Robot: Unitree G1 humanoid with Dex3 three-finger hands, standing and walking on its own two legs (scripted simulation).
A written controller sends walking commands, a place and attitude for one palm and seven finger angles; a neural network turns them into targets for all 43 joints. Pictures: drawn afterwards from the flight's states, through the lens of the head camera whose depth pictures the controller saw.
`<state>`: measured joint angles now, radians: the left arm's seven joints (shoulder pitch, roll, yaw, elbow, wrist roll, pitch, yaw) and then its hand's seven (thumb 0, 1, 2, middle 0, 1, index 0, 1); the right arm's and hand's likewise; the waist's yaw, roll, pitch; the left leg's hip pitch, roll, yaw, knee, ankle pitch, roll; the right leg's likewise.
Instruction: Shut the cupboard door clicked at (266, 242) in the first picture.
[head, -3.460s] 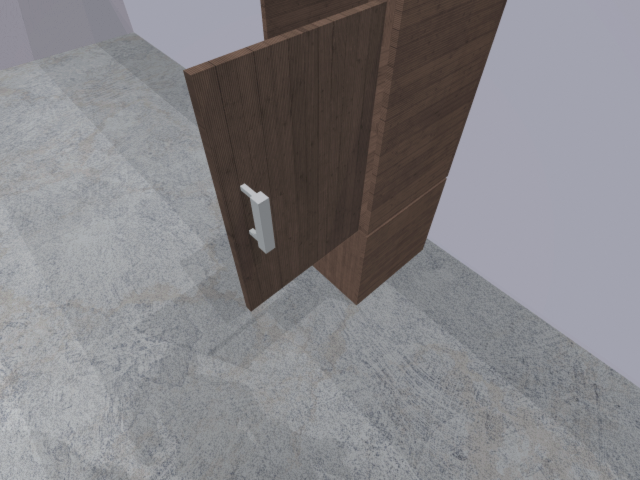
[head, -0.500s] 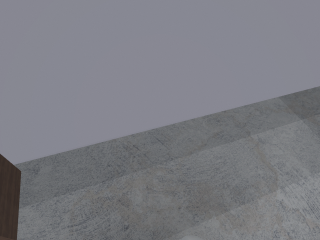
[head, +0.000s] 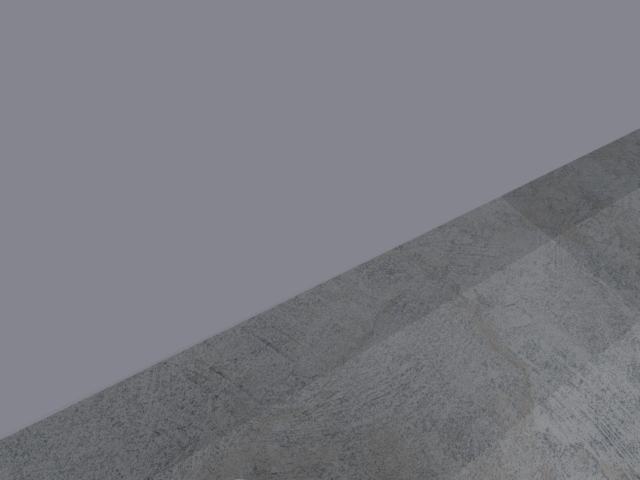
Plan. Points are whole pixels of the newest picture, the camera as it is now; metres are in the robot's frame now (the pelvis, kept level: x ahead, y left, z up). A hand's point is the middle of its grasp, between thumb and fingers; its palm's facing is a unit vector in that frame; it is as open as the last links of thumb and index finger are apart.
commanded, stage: walk to a spot facing it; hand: left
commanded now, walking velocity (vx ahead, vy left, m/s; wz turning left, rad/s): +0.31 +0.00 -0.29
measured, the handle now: out of the picture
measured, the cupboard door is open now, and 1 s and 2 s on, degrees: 91 91 91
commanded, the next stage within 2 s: turn to face it in 0.08 s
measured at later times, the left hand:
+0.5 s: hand (240, 367) +0.31 +0.14 -0.16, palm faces +0.09 -0.98 -0.16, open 7.3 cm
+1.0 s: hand (243, 373) +0.29 +0.13 -0.14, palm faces +0.40 -0.87 -0.30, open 7.4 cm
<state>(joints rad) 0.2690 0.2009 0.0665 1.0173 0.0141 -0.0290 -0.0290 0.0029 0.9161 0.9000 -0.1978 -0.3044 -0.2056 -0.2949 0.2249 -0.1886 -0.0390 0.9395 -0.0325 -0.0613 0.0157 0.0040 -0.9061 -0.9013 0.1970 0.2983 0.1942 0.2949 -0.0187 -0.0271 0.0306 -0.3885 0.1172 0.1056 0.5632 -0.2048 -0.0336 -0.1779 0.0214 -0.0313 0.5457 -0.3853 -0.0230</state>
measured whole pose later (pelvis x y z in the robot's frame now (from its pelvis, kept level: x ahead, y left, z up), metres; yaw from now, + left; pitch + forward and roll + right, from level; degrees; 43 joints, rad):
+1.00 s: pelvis +0.29 -0.10 +0.01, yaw +24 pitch +1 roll +3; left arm 0.19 0.21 0.05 0.90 0.02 0.01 0.02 0.00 0.90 0.90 -0.20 -0.30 -0.20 -0.29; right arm 0.13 -0.27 -0.09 0.93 -0.01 0.08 0.01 0.01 -0.91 -0.90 0.20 0.30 0.20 0.30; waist -0.02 0.01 0.08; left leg -0.50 0.03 0.03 1.06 -0.48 -0.06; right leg -0.24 -0.10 -0.13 0.56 -0.34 -0.01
